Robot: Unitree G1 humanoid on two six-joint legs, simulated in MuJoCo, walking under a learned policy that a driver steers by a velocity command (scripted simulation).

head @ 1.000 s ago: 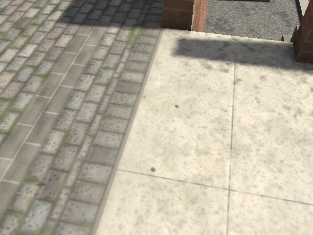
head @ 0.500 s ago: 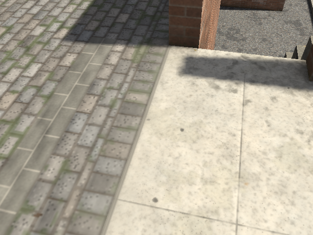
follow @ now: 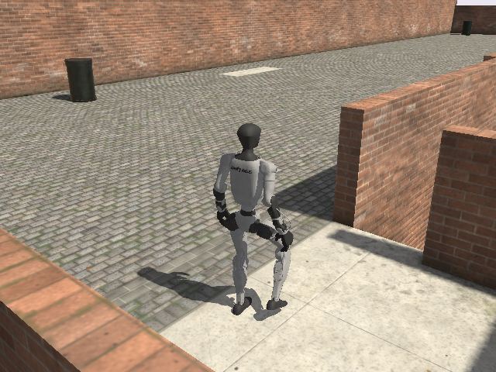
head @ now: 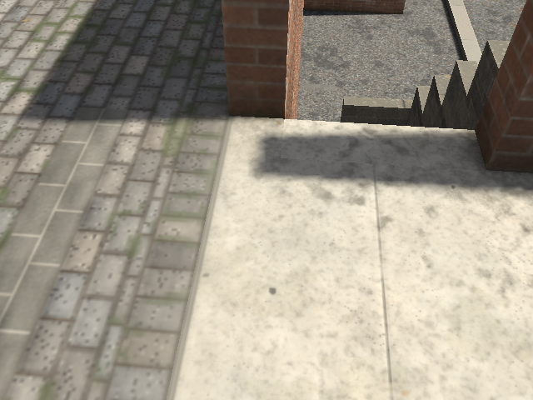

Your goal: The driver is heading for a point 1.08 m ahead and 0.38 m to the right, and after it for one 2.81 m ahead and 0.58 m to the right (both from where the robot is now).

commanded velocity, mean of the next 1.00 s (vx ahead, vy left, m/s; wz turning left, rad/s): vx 0.50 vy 0.00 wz -0.51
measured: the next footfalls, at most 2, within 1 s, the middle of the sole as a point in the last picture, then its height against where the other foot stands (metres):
right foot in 0.34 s outside the picture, level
left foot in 0.82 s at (301, 345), level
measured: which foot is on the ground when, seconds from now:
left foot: down 0.00-0.34, up 0.36-0.80, down 0.82-1.00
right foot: up 0.00-0.32, down 0.34-0.84, up 0.86-1.00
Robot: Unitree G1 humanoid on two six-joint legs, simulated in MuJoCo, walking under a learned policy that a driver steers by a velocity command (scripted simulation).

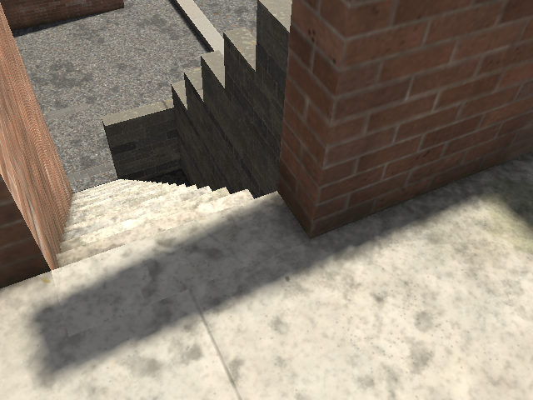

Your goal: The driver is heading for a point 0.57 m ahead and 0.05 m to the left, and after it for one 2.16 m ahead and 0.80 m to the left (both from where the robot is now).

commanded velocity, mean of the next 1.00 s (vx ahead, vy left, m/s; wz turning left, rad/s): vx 0.42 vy -0.01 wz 0.12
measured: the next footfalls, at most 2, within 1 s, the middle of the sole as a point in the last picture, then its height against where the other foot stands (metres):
right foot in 0.34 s outside the picture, level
left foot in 0.88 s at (229, 349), level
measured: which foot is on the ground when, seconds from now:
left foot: down 0.00-0.34, up 0.36-0.86, down 0.88-1.00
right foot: up 0.00-0.32, down 0.34-0.88, up 0.90-1.00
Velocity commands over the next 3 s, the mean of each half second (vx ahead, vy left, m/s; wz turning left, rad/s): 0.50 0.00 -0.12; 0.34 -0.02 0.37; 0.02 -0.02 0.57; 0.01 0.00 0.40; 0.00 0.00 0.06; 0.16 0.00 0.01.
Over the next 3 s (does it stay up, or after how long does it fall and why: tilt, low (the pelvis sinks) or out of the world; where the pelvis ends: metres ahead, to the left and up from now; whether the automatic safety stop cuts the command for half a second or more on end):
stays up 0.58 0.02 -0.02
